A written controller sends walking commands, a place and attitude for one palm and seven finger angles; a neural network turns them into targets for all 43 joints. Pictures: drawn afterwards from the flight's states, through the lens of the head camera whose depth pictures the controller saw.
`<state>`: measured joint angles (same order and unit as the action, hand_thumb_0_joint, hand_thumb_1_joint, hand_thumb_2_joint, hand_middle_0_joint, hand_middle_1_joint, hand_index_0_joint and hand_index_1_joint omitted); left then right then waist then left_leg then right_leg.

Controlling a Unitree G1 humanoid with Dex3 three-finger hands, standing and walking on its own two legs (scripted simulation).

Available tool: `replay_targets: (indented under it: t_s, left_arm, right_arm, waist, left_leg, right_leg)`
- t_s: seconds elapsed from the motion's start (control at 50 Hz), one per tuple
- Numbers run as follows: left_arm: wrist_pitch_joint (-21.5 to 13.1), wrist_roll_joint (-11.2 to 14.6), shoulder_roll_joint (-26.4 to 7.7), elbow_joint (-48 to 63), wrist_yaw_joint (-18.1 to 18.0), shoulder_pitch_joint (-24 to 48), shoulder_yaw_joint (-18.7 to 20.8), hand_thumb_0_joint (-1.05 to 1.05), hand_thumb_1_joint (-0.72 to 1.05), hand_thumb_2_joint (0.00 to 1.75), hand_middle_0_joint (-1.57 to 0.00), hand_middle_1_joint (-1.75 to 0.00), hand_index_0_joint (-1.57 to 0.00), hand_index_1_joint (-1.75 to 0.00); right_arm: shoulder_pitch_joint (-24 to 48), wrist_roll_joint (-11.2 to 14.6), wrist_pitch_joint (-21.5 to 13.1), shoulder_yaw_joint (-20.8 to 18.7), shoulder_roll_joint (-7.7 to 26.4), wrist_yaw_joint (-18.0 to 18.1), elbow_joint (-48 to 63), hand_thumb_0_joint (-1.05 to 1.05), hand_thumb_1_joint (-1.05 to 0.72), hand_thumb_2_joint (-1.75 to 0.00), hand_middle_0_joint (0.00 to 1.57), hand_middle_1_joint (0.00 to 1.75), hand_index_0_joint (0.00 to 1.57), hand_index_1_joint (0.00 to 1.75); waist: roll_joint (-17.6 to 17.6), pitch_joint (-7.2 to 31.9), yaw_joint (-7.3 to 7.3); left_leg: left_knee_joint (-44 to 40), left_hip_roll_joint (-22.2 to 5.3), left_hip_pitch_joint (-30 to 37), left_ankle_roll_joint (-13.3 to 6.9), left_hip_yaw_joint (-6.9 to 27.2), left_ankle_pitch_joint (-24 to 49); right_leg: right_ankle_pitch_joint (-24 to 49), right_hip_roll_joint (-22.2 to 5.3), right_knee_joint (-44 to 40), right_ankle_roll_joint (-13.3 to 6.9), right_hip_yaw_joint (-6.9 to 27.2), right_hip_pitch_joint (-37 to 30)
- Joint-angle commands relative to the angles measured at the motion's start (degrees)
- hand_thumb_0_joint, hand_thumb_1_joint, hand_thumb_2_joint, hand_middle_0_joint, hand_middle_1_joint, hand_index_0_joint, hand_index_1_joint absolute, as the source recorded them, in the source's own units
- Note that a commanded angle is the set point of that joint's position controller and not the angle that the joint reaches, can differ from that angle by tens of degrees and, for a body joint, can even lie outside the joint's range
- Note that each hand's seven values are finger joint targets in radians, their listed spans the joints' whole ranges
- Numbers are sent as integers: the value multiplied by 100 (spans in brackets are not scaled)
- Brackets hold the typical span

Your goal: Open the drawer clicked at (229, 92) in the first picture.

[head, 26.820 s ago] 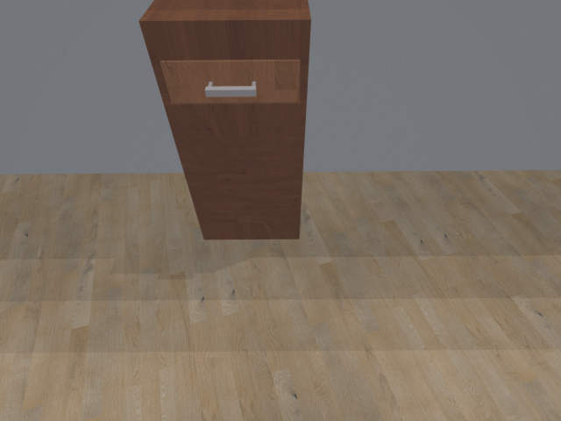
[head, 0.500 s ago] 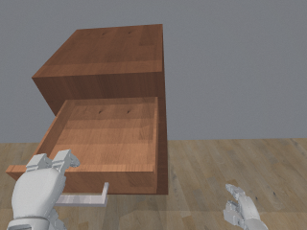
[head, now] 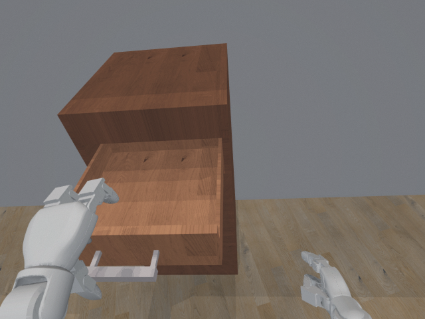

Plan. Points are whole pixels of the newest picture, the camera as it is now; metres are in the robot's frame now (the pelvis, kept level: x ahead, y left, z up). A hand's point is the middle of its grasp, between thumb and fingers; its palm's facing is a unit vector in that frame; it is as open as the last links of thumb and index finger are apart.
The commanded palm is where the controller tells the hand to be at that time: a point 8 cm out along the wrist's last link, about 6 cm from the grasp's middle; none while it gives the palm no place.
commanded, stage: draw the hand back to the body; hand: left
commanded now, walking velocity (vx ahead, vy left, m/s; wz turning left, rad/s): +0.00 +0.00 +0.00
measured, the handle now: (123, 264) +0.21 +0.24 -0.01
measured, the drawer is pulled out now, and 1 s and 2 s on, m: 0.29 0.29 0.29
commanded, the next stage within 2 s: step back with the hand held close in 1.68 s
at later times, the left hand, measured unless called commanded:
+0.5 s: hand (81, 252) +0.16 +0.24 +0.12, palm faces +0.07 -0.08 -0.99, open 13.8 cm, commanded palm +0.13 +0.24 +0.19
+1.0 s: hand (90, 219) +0.19 +0.22 +0.17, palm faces +0.41 -0.84 -0.36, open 12.7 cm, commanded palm +0.13 +0.26 +0.18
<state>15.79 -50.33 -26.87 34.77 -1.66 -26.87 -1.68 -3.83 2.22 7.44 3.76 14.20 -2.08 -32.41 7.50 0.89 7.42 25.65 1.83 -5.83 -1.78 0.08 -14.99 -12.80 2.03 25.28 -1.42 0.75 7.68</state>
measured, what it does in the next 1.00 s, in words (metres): stands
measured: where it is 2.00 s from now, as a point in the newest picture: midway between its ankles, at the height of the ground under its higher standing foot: outside the picture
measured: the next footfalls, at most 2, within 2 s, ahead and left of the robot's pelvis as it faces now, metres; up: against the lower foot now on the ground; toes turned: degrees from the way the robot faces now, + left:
none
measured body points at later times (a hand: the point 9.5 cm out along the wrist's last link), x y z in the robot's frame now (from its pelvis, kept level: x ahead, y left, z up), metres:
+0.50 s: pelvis -0.01 -0.02 +0.00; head -0.03 -0.07 +0.45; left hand +0.15 +0.24 +0.18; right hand +0.22 -0.22 -0.09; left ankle -0.01 +0.10 -0.74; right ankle +0.02 -0.10 -0.74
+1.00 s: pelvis +0.01 -0.01 +0.00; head -0.01 -0.02 +0.45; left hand +0.16 +0.26 +0.19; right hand +0.21 -0.20 -0.07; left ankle -0.01 +0.10 -0.74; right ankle +0.02 -0.10 -0.74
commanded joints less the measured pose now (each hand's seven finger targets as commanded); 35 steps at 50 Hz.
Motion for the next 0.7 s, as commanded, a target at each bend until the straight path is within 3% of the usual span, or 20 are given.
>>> replay_targets:
  t_s: [0.0, 0.04, 0.06, 0.08, 0.1, 0.12, 0.16, 0.24, 0.26, 0.28, 0.3, 0.36, 0.38, 0.44, 0.46, 0.52, 0.56, 0.62, 0.66, 0.68]
  left_arm:
    - [-70, -72, -985, 766, 36, 846, 721, 0, -50, 30, -30, -120, -30, -120]
    - [-184, -185, -1018, 815, -9, 1049, 698, 0, -50, 30, -30, -120, -30, -120]
    - [-218, -179, -969, 926, -51, 1116, 696, 0, -50, 30, -30, -120, -30, -120]
    - [-321, -225, -1009, 913, -85, 1094, 737, 0, -50, 30, -30, -120, -30, -120]
    - [-399, -164, -1096, 838, -133, 1123, 830, 0, -50, 30, -30, -120, -30, -120]
    - [-468, -179, -1134, 728, -173, 1089, 907, 0, -50, 30, -30, -120, -30, -120]
    - [-519, -154, -1219, 705, -240, 1088, 1087, 0, -50, 30, -30, -120, -30, -120]
    - [-582, -35, -1172, 434, -223, 972, 1128, 0, -50, 30, -30, -120, -30, -120]
    - [-541, 52, -1243, 375, -200, 829, 1275, 0, -50, 30, -30, -120, -30, -120]
    - [-546, 75, -1324, 346, -174, 851, 1323, 0, -50, 30, -30, -120, -30, -120]
    - [-542, 133, -1400, 163, -137, 798, 1396, 0, -50, 30, -30, -120, -30, -120]
    - [-597, 229, -1454, 293, -49, 789, 1471, 0, -50, 30, -30, -120, -30, -120]
    - [-657, 220, -1523, 313, -37, 760, 1509, 0, -50, 30, -30, -120, -30, -120]
    - [-877, 353, -1545, 407, -31, 653, 1518, 0, -50, 30, -30, -120, -30, -120]
    - [-923, 389, -1534, 443, -55, 548, 1589, 0, -50, 30, -30, -120, -30, -120]
    - [-1164, 357, -1691, 352, -149, 503, 1796, 0, -50, 30, -30, -120, -30, -120]
    - [-1200, 399, -1640, 480, -249, 374, 1850, 0, -50, 30, -30, -120, -30, -120]
    - [-1269, 383, -1685, 322, -348, 333, 1973, 0, -50, 30, -30, -120, -30, -120]
    - [-1239, 417, -1586, 413, -378, 359, 1931, 0, -50, 30, -30, -120, -30, -120]
    - [-1828, 4530, 421, 472, -383, 664, 1714, 0, -47, 32, -30, -118, -30, -118]
  right_arm:
    - [1302, 0, -289, -194, 496, 63, 1016, 0, -90, -90, 20, 30, 20, 30]
    - [1276, -36, -317, -175, 494, 118, 1063, 0, -90, -90, 20, 30, 20, 30]
    - [1376, -29, -365, -169, 500, 133, 1082, 0, -90, -90, 20, 30, 20, 30]
    - [1183, -55, -410, -159, 456, 141, 1070, 0, -90, -90, 20, 30, 20, 30]
    - [1229, -66, -420, -194, 478, 184, 1014, 0, -90, -90, 20, 30, 20, 30]
    - [1140, -90, -458, -180, 466, 205, 986, 0, -90, -90, 20, 30, 20, 30]
    - [1248, -67, -516, -194, 479, 220, 950, 0, -90, -90, 20, 30, 20, 30]
    - [1131, -95, -570, -245, 468, 226, 831, 0, -90, -90, 20, 30, 20, 30]
    - [1244, -49, -617, -241, 471, 219, 860, 0, -90, -90, 20, 30, 20, 30]
    - [1123, -70, -625, -242, 473, 222, 817, 0, -90, -90, 20, 30, 20, 30]
    - [1122, -72, -606, -266, 484, 255, 763, 0, -90, -90, 20, 30, 20, 30]
    - [1245, -57, -667, -261, 533, 292, 853, 0, -90, -90, 20, 30, 20, 30]
    - [1096, -75, -686, -261, 530, 310, 839, 0, -90, -90, 20, 30, 20, 30]
    - [1015, -105, -742, -282, 574, 401, 891, 0, -90, -90, 20, 30, 20, 30]
    - [1082, -94, -806, -282, 582, 411, 900, 0, -90, -90, 20, 30, 20, 30]
    - [891, -156, -820, -309, 597, 462, 828, 0, -90, -90, 20, 30, 20, 30]
    - [984, -133, -868, -314, 590, 463, 884, 0, -90, -90, 20, 30, 20, 30]
    - [820, -159, -817, -372, 585, 455, 785, 0, -90, -90, 20, 30, 20, 30]
    - [937, -131, -846, -384, 585, 428, 825, 0, -90, -90, 20, 30, 20, 30]
    - [412, -130, -1253, -359, 95, 510, 1078, 0, -90, -90, 20, 30, 20, 30]
  waist:
    - [-556, 78, -8]
    - [-511, 223, 21]
    - [-251, 289, -2]
    - [-389, 470, 56]
    - [-282, 357, 42]
    - [-459, 374, 64]
    - [-228, 375, 37]
    - [-467, 215, 36]
    - [-320, 145, 31]
    - [-390, 279, 39]
    - [-533, 68, 21]
    - [-402, 133, 4]
    - [-496, 340, 13]
    - [-667, 289, -5]
    - [-497, 291, -19]
    - [-685, 194, 18]
    - [-310, 251, 42]
    - [-505, 257, 49]
    - [-377, 304, 18]
    - [-939, -247, -612]
  left_leg:
    - [-617, -316, -447, 39, 69, 848]
    - [-551, -266, -337, 16, 16, 776]
    - [-562, -291, -349, 15, 88, 623]
    - [-505, -253, -289, 6, 42, 703]
    - [-517, -236, -268, 13, 50, 641]
    - [-464, -189, -232, 16, 35, 716]
    - [-451, -187, -214, 42, 101, 666]
    - [-393, -91, -215, 40, 28, 753]
    - [-406, -106, -267, 57, 85, 659]
    - [-363, -79, -286, 45, 21, 678]
    - [-356, -66, -315, 38, 13, 675]
    - [-309, -57, -281, 38, 56, 640]
    - [-266, -47, -261, 25, -17, 661]
    - [-160, -10, -203, 4, -40, 717]
    - [-143, -29, -170, 24, 38, 668]
    - [-97, -14, -208, 22, 6, 724]
    - [-84, -25, -180, 46, 67, 699]
    - [-41, -2, -229, 51, 36, 821]
    - [-66, -12, -218, 74, 87, 820]
    - [-100, -245, 136, -103, 42, 537]
  right_leg:
    - [127, -38, -481, 17, -36, -224]
    - [-39, -67, -551, 34, 1, -177]
    - [-122, -10, -550, 0, 80, -204]
    - [-158, -74, -524, 6, -28, -236]
    - [-221, -63, -616, 0, 49, -177]
    - [-207, -85, -644, 4, 30, -141]
    - [-249, -45, -706, -45, 216, -98]
    - [-167, -128, -759, -3, 169, -2]
    - [-251, -94, -793, -31, 295, 11]
    - [-237, -162, -746, 8, 215, -100]
    - [-208, -151, -789, 17, 260, -4]
    - [-238, -169, -836, 33, 383, 19]
    - [-279, -227, -768, 69, 246, -83]
    - [-126, -268, -813, 133, 249, 50]
    - [-258, -223, -869, 89, 387, 111]
    - [-159, -271, -825, 101, 251, 210]
    - [-163, -245, -823, 46, 354, 243]
    - [65, -251, -719, 49, 255, 242]
    - [88, -211, -705, 22, 308, 238]
    - [300, -152, -796, 0, -116, 335]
